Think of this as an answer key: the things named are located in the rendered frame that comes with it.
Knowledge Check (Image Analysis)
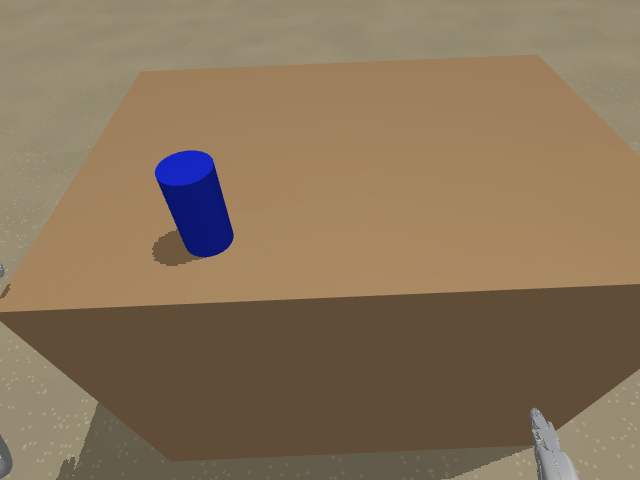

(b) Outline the can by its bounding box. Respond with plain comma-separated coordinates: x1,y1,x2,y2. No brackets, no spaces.
155,150,234,257

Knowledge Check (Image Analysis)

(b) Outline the right robot hand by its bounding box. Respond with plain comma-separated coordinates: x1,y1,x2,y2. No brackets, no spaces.
529,408,579,480

